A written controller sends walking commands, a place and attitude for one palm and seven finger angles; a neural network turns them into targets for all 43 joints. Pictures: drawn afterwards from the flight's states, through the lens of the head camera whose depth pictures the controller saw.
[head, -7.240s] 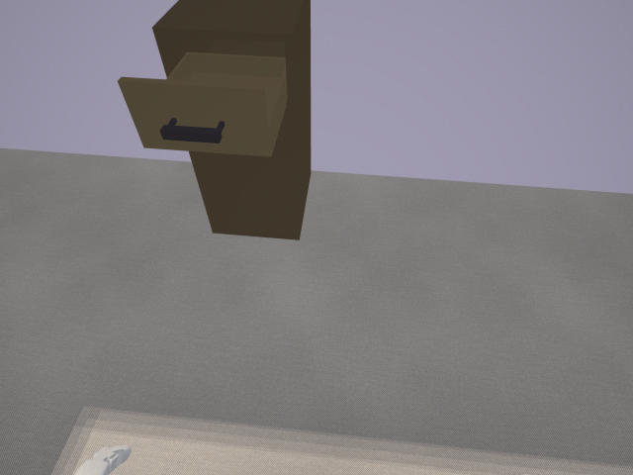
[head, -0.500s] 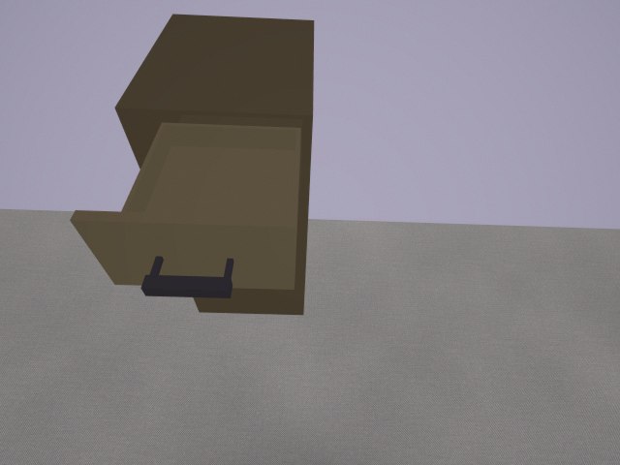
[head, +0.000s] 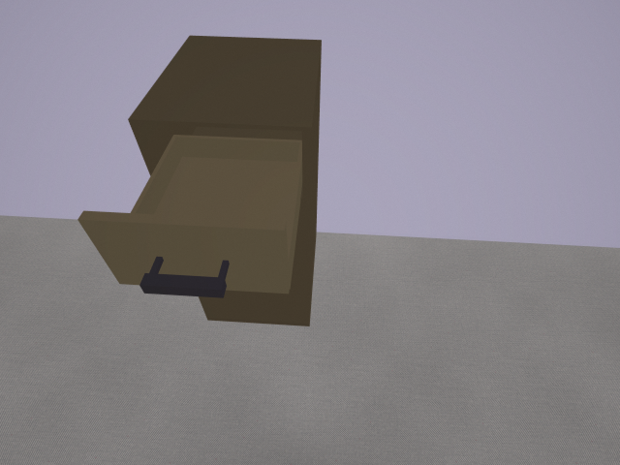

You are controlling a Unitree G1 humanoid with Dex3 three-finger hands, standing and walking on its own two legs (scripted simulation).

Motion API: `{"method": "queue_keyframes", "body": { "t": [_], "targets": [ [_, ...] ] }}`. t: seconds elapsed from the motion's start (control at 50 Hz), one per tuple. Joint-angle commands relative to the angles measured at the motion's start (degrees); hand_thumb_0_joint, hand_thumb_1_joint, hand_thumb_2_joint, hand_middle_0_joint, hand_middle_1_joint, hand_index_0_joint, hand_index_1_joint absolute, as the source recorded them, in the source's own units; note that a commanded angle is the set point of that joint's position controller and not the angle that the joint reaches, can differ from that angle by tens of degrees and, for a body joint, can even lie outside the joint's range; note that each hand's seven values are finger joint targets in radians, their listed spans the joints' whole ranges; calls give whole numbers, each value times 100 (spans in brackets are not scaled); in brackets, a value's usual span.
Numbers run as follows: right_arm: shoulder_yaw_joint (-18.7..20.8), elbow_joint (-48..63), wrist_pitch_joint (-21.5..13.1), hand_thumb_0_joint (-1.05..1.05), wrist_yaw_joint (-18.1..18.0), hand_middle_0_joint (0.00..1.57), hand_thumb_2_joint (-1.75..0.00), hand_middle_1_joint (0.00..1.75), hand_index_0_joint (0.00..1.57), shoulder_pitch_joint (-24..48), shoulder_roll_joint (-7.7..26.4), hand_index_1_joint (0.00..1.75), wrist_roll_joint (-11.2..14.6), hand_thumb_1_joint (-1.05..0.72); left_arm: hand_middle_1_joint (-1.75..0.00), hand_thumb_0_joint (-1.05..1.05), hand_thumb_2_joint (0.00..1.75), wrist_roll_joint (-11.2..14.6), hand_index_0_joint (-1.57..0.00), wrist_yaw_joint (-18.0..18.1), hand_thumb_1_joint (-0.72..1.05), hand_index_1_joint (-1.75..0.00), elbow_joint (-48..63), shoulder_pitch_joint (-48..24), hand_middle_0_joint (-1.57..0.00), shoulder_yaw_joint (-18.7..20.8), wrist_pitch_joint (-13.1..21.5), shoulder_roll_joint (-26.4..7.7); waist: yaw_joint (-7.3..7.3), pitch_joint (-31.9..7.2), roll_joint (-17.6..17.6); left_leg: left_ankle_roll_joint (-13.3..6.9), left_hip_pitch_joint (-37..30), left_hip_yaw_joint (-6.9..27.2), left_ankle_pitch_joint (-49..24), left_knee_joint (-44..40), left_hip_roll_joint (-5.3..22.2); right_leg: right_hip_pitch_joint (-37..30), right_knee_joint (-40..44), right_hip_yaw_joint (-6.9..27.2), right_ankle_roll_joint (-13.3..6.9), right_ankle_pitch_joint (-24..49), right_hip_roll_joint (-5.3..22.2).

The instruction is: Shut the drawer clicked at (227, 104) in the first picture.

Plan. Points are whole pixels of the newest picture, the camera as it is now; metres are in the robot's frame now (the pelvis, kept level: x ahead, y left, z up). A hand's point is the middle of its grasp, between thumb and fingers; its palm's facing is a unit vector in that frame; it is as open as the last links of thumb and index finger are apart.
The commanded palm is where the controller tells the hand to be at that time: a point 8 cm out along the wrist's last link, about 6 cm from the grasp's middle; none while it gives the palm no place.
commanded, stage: look again from close up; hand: left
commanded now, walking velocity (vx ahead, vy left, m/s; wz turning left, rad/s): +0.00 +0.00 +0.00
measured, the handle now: (187, 274) +0.41 +0.24 -0.04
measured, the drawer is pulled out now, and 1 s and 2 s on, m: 0.28 0.28 0.28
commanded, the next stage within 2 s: shuffle to correct the standing spot in 0.60 s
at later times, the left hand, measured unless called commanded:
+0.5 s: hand out of the picture +0.02 +0.24 -0.18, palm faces +0.03 -0.97 -0.22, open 7.3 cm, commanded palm none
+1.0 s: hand out of the picture -0.05 +0.23 -0.18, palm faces +0.02 -0.98 -0.20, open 7.3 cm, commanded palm none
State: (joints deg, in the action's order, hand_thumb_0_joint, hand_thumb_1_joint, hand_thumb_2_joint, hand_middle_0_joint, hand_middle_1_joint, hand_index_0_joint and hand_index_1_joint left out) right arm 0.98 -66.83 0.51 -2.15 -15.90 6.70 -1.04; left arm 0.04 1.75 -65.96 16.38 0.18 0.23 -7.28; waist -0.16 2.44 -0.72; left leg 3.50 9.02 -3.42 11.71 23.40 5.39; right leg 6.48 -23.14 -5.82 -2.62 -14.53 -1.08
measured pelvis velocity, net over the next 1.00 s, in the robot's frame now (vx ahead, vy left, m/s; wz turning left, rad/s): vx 0.00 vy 0.06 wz -0.02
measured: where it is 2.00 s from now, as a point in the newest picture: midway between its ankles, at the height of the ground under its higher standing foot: outside the picture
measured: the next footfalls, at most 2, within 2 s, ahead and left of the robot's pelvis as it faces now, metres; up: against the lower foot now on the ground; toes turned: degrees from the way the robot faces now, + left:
right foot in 1.40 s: +0.17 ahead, -0.09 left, +0.00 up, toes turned -10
left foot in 1.74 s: +0.26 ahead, +0.14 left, +0.00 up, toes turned +6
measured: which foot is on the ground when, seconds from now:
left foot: down 0.00-1.00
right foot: down 0.00-1.00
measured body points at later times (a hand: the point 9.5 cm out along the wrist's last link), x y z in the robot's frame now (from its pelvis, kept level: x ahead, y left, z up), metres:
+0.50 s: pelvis +0.00 +0.05 -0.01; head -0.02 +0.06 +0.44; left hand +0.02 +0.29 -0.16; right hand +0.05 -0.18 -0.16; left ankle +0.01 +0.16 -0.74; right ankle -0.02 -0.08 -0.74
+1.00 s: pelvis +0.00 +0.06 -0.01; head +0.00 +0.05 +0.44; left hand -0.05 +0.28 -0.16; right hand -0.03 -0.17 -0.17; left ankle +0.01 +0.16 -0.74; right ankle -0.02 -0.08 -0.74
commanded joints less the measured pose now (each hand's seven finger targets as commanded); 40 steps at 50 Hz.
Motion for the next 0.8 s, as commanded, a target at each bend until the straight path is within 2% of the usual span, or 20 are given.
{"method": "queue_keyframes", "body": {
  "t": [0.0,0.02,0.04,0.06,0.08,0.1,0.12,0.14,0.16,0.18,0.2,0.22,0.26,0.3,0.36,0.48,0.6,0.68,0.7,0.78],
  "targets": [
    [48,68,-39,0,-17,20,-90,30,20,-422,426,30,28,-90,-30,0,90,-36,-20,54,90,-30,151,323,-20,110,90,-560,58,290,140,-217,-125,153,-478,-296,163,617,800,757,94,457,800],
    [43,77,-45,0,-16,20,-90,30,20,-434,430,30,29,-90,-30,0,90,-34,-20,54,90,-30,144,361,-20,105,98,-547,50,287,126,-223,-130,163,-483,-310,157,625,800,760,91,440,798],
    [167,797,18,0,72,20,-90,30,20,28,1083,30,-82,-90,-30,0,90,-124,-20,94,90,-30,624,286,-20,72,172,-1592,143,1018,199,-350,302,444,-207,190,-159,1158,642,957,193,311,692],
    [234,881,-77,0,30,20,-90,30,20,-155,867,30,-55,-90,-30,0,90,-107,-20,113,90,-30,651,305,-20,197,185,-1219,94,74,-188,-361,298,251,22,506,15,939,428,1085,102,-232,1014],
    [233,807,-115,0,-4,20,-90,30,20,-157,760,30,-67,-90,-30,0,90,-136,-20,111,90,-30,636,332,-20,226,210,-1135,89,-309,-65,-368,383,221,-23,713,-92,723,497,1211,9,115,1053],
    [208,813,-118,0,-2,20,-90,30,20,-243,676,30,-48,-90,-30,0,90,-136,-20,94,90,-30,655,380,-20,170,225,-1061,70,-476,183,-363,416,191,130,864,-157,658,590,1241,-60,-41,1126],
    [215,857,-117,0,8,20,-90,30,20,-271,676,30,-35,-90,-30,0,90,-147,-20,87,90,-30,687,402,-20,176,228,-1024,67,-434,453,-367,549,177,224,976,-194,724,673,1324,-122,-205,1162],
    [165,882,-111,0,43,20,-90,30,20,-296,587,30,-39,-90,-30,0,90,-155,-20,105,90,-30,696,410,-20,146,222,-951,63,-386,921,-383,682,135,270,966,-224,561,616,1288,-123,163,1142],
    [190,877,-119,0,51,20,-90,30,20,-242,664,30,-30,-90,-30,0,90,-144,-20,101,90,-30,678,358,-20,168,225,-963,71,-188,967,-401,670,156,227,962,-169,772,641,1163,-136,40,1164],
    [205,886,-136,0,51,20,-90,30,20,-231,729,30,-19,-90,-30,0,90,-138,-20,97,90,-30,697,297,-20,177,228,-956,105,30,845,-420,632,178,59,863,-124,963,599,1087,-147,129,1102],
    [196,874,-165,0,49,20,-90,30,20,-263,776,30,-9,-90,-30,0,90,-130,-20,91,90,-30,716,276,-20,176,232,-970,131,62,485,-437,534,200,-182,677,-82,951,416,971,-134,466,1014],
    [187,848,-187,0,39,20,-90,30,20,-283,811,30,-2,-90,-30,0,90,-115,-20,85,90,-30,729,291,-20,177,227,-973,125,64,138,-452,427,242,-389,525,-9,931,230,826,-87,673,903],
    [138,788,-199,0,41,20,-90,30,20,-298,791,30,4,-90,-30,0,90,-108,-20,95,90,-30,702,456,-20,126,187,-860,43,43,-128,-467,361,279,-1041,420,116,713,-91,587,30,1252,745],
    [134,812,-199,0,21,20,-90,30,20,-210,879,30,15,-90,-30,0,90,-104,-20,90,90,-30,693,507,-20,143,152,-921,5,45,-333,-488,392,320,-1418,387,155,609,-226,512,73,1361,716],
    [96,806,-197,0,30,20,-90,30,20,-174,896,30,12,-90,-30,0,90,-103,-20,94,90,-30,718,557,-20,102,97,-870,-28,-12,-216,-517,346,334,-1595,304,175,454,-256,464,124,1200,681],
    [85,860,-171,0,65,20,-90,30,20,-1,989,30,8,-90,-30,0,90,-110,-20,62,90,-30,792,368,-20,93,25,-884,-33,225,-165,-573,530,503,-564,-182,192,580,-113,448,239,388,645],
    [94,839,-155,0,99,20,-90,30,20,39,1033,30,8,-90,-30,0,90,-121,-20,44,90,-30,771,360,-20,78,10,-850,-24,218,-104,-588,575,619,284,-585,202,578,-72,436,284,244,658],
    [95,761,-159,0,107,20,-90,30,20,-35,1024,30,17,-90,-30,0,90,-124,-20,47,90,-30,716,404,-20,71,20,-793,-9,147,-64,-589,490,623,293,-681,211,549,-59,451,300,300,676],
    [88,715,-151,0,112,20,-90,30,20,-82,1040,30,12,-90,-30,0,90,-132,-20,37,90,-30,666,465,-20,65,26,-779,5,75,-92,-594,435,639,770,-775,218,536,-74,402,303,56,658],
    [180,642,-38,0,106,20,-90,30,20,-150,1202,30,-11,-90,-30,0,90,-203,-20,-21,90,-30,609,581,-20,64,-49,-638,19,445,-562,-742,794,1086,2792,-1407,513,891,-561,36,303,-931,378]
  ]
}}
